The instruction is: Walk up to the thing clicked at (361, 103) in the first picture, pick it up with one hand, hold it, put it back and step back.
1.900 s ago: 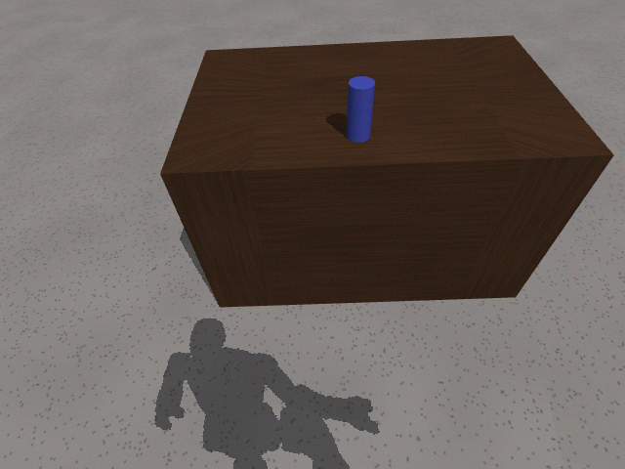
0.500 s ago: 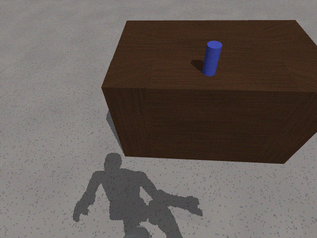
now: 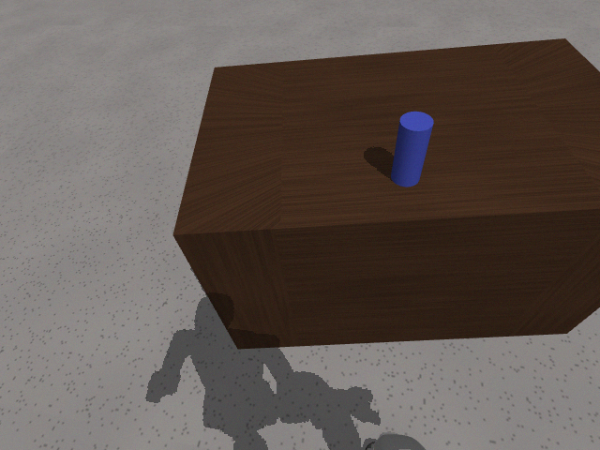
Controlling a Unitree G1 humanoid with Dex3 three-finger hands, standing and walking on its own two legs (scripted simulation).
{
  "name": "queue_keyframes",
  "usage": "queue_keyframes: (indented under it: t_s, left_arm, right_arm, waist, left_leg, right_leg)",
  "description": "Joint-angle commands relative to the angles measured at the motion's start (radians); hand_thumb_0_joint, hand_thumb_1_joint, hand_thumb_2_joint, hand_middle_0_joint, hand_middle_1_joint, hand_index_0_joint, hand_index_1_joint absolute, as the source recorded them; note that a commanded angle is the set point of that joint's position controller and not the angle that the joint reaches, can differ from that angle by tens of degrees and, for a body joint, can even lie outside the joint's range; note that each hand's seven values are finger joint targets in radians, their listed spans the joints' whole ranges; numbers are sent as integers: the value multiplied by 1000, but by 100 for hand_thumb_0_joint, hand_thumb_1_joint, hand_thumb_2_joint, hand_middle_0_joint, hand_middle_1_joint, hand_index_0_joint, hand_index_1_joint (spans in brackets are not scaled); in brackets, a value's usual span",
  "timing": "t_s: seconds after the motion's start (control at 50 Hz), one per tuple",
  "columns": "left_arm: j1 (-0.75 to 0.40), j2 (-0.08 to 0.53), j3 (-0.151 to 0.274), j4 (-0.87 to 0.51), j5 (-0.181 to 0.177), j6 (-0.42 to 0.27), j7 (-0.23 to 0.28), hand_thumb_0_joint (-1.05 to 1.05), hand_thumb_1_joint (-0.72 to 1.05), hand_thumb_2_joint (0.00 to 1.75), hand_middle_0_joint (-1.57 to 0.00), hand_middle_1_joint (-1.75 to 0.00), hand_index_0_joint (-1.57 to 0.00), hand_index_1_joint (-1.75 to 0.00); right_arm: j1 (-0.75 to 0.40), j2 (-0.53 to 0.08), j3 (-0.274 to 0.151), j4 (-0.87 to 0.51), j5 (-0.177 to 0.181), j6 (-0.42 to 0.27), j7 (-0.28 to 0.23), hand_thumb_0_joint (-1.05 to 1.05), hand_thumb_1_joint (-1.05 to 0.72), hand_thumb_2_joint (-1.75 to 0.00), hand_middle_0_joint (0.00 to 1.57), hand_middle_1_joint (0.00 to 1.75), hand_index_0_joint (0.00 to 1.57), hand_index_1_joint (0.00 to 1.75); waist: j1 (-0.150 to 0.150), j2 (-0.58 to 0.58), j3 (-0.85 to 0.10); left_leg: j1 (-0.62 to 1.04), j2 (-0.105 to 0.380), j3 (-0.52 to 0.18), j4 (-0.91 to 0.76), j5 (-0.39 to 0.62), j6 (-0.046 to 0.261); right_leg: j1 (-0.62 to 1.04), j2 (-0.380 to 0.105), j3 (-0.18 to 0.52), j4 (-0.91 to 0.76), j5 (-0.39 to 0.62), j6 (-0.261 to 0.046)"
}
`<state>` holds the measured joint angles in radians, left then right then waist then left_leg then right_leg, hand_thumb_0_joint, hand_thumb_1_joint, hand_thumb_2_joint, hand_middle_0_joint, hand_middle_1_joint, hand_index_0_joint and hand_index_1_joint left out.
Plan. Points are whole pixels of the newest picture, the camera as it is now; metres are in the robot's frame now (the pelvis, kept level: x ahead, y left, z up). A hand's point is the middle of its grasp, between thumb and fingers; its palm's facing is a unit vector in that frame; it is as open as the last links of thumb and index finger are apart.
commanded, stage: walk up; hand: right
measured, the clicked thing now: (410, 151) +0.65 -0.20 -0.04
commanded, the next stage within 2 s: stand in 1.86 s
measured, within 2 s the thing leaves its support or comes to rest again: neither
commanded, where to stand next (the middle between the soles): +0.22 +0.01 m, yaw +0 degrees
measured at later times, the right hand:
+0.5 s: hand (469, 366) +0.25 -0.23 -0.13, palm faces -0.06 +0.91 -0.41, open 7.4 cm
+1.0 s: hand (477, 374) +0.25 -0.24 -0.15, palm faces -0.01 +0.94 -0.35, open 7.4 cm
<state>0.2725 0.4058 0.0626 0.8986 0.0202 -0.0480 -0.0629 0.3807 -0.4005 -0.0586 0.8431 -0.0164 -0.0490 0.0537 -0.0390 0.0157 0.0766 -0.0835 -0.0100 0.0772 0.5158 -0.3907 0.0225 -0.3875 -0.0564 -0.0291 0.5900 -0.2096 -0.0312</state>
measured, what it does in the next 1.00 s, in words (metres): walks ahead: right foot, then left foot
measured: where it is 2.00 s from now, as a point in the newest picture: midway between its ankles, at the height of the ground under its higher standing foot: outside the picture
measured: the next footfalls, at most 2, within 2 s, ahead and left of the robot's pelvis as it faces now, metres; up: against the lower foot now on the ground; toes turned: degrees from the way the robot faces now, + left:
right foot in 0.02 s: +0.14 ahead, -0.12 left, +0.00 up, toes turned -3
left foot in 0.40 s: +0.27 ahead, +0.15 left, +0.00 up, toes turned +1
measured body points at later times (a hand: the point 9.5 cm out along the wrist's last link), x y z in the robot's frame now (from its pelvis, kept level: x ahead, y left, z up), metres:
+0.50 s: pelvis +0.14 +0.04 -0.01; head +0.18 +0.06 +0.43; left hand +0.19 +0.36 -0.14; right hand +0.26 -0.27 -0.11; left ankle +0.23 +0.15 -0.73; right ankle +0.11 -0.11 -0.70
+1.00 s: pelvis +0.16 +0.02 +0.00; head +0.18 +0.01 +0.45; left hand +0.25 +0.33 -0.12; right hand +0.25 -0.29 -0.13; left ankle +0.23 +0.15 -0.73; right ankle +0.15 -0.11 -0.73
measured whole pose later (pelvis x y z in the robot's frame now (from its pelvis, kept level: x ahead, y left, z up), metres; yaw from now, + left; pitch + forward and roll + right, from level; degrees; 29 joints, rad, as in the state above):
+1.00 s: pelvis +0.16 +0.02 +0.00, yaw -1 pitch -3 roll +0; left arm 0.15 0.38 0.02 0.99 0.01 0.01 -0.01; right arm 0.13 -0.38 0.00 1.01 0.00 -0.01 0.01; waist 0.00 0.01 0.08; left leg -0.32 0.04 0.03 0.57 -0.21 -0.02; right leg -0.21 -0.04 -0.03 0.62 -0.36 0.01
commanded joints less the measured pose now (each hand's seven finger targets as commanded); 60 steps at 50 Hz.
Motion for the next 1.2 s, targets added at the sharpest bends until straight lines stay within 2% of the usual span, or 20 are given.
queue_keyframes:
  t_s: [0.0,0.02,0.04,0.06,0.16,0.22,0.3,0.36,0.38,0.4,0.42,0.44,0.5,0.6,0.66,0.7,0.72,0.74,0.82,1.18]
  left_arm:
    - [223,239,83,-30,4,-61,40,0,90,90,-20,-30,-20,-30]
    - [233,318,103,-49,1,-68,49,0,90,90,-20,-30,-20,-30]
    - [194,334,99,-63,-12,-61,45,0,90,90,-20,-30,-20,-30]
    - [153,327,94,-82,-23,-57,47,0,90,90,-20,-30,-20,-30]
    - [97,247,63,-108,-23,-66,53,0,90,90,-20,-30,-20,-30]
    - [70,262,66,-141,-11,-63,47,0,90,90,-20,-30,-20,-30]
    - [60,234,41,-152,-10,-40,57,0,90,90,-20,-30,-20,-30]
    - [12,188,18,-152,-23,-9,65,0,90,90,-20,-30,-20,-30]
    - [39,139,1,-156,-29,-1,66,0,90,90,-20,-30,-20,-30]
    - [101,107,-9,-141,-43,16,69,0,90,90,-20,-30,-20,-30]
    - [140,182,9,-102,-42,38,78,0,90,90,-20,-30,-20,-30]
    - [128,195,10,-80,-34,45,82,0,90,90,-20,-30,-20,-30]
    - [92,205,23,-35,-30,45,76,0,90,90,-20,-30,-20,-30]
    - [79,178,23,0,-16,46,69,0,90,90,-20,-30,-20,-30]
    - [91,168,28,31,-7,37,71,0,90,90,-20,-30,-20,-30]
    - [52,229,42,19,9,25,78,0,90,90,-20,-30,-20,-30]
    - [-44,266,41,-9,7,19,74,0,90,90,-20,-30,-20,-30]
    - [-141,278,34,-25,3,22,68,0,90,90,-20,-30,-20,-30]
    - [-115,193,11,5,-10,26,66,0,90,90,-20,-30,-20,-30]
    - [-207,175,-1,103,-25,42,56,0,90,90,-20,-30,-20,-30]
  right_arm:
    - [-26,-160,-43,-125,18,-22,-18,0,-90,-90,20,30,20,30]
    - [34,-97,-21,-141,16,-20,-15,0,-90,-90,20,30,20,30]
    - [6,-215,-48,-117,7,-7,-28,0,-90,-90,20,30,20,30]
    - [-9,-238,-54,-104,2,-5,-36,0,-90,-90,20,30,20,30]
    - [8,-179,-48,-70,10,3,-12,0,-90,-90,20,30,20,30]
    - [-41,-164,-51,-91,5,4,3,0,-90,-90,20,30,20,30]
    - [-93,-132,-47,-83,6,-12,-19,0,-90,-90,20,30,20,30]
    - [-16,-169,-61,-24,0,-23,-43,0,-90,-90,20,30,20,30]
    - [15,-239,-77,-23,-9,-27,-52,0,-90,-90,20,30,20,30]
    - [-22,-272,-73,-51,-11,-33,-59,0,-90,-90,20,30,20,30]
    - [-90,-293,-74,-69,7,-28,-61,0,-90,-90,20,30,20,30]
    - [-144,-292,-73,-69,7,-23,-64,0,-90,-90,20,30,20,30]
    - [-201,-253,-52,-65,-3,-17,-74,0,-90,-90,20,30,20,30]
    - [-209,-259,-47,-47,2,-3,-76,0,-90,-90,20,30,20,30]
    - [-255,-243,-35,-47,16,12,-74,0,-90,-90,20,30,20,30]
    - [-271,-177,-15,-49,34,18,-71,0,-90,-90,20,30,20,30]
    - [-279,-141,-7,-42,36,23,-70,0,-90,-90,20,30,20,30]
    - [-256,-158,-16,-3,32,27,-73,0,-90,-90,20,30,20,30]
    - [-290,-198,-13,46,24,9,-61,0,-90,-90,20,30,20,30]
    - [-334,-189,25,189,13,0,-58,0,-90,-90,20,30,20,30]
  waist:
    - [151,-174,-160]
    - [122,-353,-180]
    - [124,-213,-121]
    - [112,-173,-63]
    - [58,-136,-15]
    - [58,-186,2]
    - [67,-174,-32]
    - [6,-41,-94]
    - [-9,127,-128]
    - [24,218,-154]
    - [43,130,-159]
    - [50,151,-135]
    - [60,181,-97]
    - [49,197,-133]
    - [80,130,-158]
    - [77,-42,-139]
    - [38,-132,-68]
    - [13,-180,-60]
    - [37,-83,-104]
    - [52,12,-117]
  left_leg:
    - [-251,103,-58,364,366,85]
    - [-480,-17,-35,556,-110,29]
    - [-550,0,-92,620,-178,26]
    - [-560,39,-128,643,-187,20]
    - [-430,65,-125,528,23,5]
    - [-406,84,-70,335,54,-25]
    - [-218,57,-26,144,228,-34]
    - [22,24,-20,17,416,5]
    - [63,159,-167,-43,475,39]
    - [9,369,-475,-140,402,129]
    - [-66,404,-520,-159,270,218]
    - [-99,409,-544,-167,218,235]
    - [-185,301,-335,-128,270,172]
    - [-158,283,-275,-57,415,174]
    - [-211,244,-218,33,419,128]
    - [-285,169,-154,149,323,46]
    - [-295,60,-80,173,142,2]
    - [-158,46,-79,194,-9,4]
    - [-131,141,-162,45,317,47]
    - [-116,150,-167,-144,321,7]
  right_leg:
    - [452,-27,89,-175,3,-56]
    - [575,-294,519,-248,-49,-135]
    - [501,-379,692,-295,-137,-249]
    - [422,-403,689,-307,-142,-292]
    - [238,-190,239,-264,244,-188]
    - [186,-172,148,-283,187,-206]
    - [105,-159,70,-117,460,-172]
    - [-28,-75,25,99,229,-94]
    - [-82,-7,2,222,18,-51]
    - [-92,70,41,328,-327,-10]
    - [-15,44,90,412,-399,-10]
    - [-18,13,101,433,-393,-10]
    - [4,-5,97,362,-355,-10]
    - [72,16,17,185,-277,8]
    - [196,39,-18,-23,-88,0]
    - [196,-97,187,-129,46,-55]
    - [83,-191,321,-189,20,-112]
    - [-37,-231,321,-178,19,-163]
    - [69,-71,105,-84,46,-31]
    - [236,-71,91,-228,10,-16]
